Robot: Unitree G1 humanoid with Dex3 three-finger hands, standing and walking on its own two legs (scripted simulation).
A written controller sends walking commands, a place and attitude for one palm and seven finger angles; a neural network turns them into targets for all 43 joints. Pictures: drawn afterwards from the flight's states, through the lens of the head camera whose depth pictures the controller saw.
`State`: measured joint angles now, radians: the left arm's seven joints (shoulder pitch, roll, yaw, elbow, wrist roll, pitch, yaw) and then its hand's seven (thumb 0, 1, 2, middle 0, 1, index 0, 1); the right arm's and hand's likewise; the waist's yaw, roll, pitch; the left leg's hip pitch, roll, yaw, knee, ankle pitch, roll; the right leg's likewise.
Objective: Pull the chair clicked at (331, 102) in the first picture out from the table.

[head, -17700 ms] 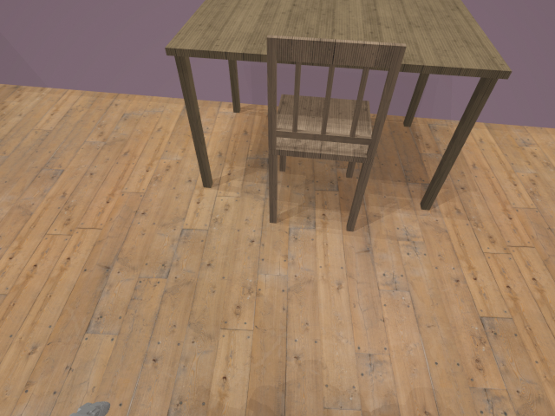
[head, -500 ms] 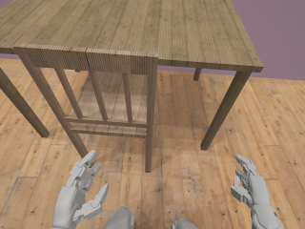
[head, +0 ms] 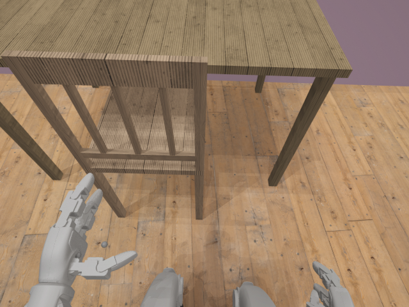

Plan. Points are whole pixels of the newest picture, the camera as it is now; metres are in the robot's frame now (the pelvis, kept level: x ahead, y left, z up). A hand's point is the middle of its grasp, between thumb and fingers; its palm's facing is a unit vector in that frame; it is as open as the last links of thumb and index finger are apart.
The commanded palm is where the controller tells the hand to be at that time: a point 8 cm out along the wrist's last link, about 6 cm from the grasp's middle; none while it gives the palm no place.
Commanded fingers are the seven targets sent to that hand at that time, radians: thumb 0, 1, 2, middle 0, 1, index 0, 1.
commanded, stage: raise the hand toward the chair's back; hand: left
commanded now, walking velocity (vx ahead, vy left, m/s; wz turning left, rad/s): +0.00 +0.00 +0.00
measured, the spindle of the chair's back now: (128, 123) +0.54 +0.22 -0.01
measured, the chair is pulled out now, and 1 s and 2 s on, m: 0.00 0.00 0.00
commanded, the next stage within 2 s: aim the fingers beside a spindle in 1.16 s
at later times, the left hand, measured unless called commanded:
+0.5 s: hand (89, 227) +0.24 +0.21 +0.06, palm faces +0.03 -1.00 -0.06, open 16.8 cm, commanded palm +0.23 +0.26 +0.06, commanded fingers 0.00 -0.50 0.30 -0.06 -0.08 -0.06 -0.08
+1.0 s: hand (91, 215) +0.26 +0.21 +0.06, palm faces +0.02 -1.00 -0.07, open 16.9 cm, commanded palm +0.24 +0.26 +0.07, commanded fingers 0.00 -0.50 0.30 -0.06 -0.08 -0.06 -0.08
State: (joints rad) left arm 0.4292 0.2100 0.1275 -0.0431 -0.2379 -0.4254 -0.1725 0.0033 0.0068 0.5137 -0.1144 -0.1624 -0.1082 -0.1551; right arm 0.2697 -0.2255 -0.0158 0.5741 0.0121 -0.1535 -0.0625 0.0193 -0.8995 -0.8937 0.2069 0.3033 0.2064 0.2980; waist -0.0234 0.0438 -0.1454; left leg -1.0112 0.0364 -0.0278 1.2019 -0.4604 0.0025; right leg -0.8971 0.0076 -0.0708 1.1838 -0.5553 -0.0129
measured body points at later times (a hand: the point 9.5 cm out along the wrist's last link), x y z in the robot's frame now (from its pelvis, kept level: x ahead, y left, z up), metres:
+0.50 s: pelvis +0.02 +0.01 +0.01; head +0.08 +0.02 +0.46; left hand +0.24 +0.26 +0.06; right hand +0.21 -0.21 -0.06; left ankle +0.07 +0.12 -0.64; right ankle +0.01 -0.12 -0.64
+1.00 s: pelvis +0.02 +0.00 +0.02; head +0.09 +0.01 +0.46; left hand +0.26 +0.26 +0.07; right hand +0.19 -0.25 -0.06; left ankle +0.07 +0.12 -0.64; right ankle +0.01 -0.12 -0.64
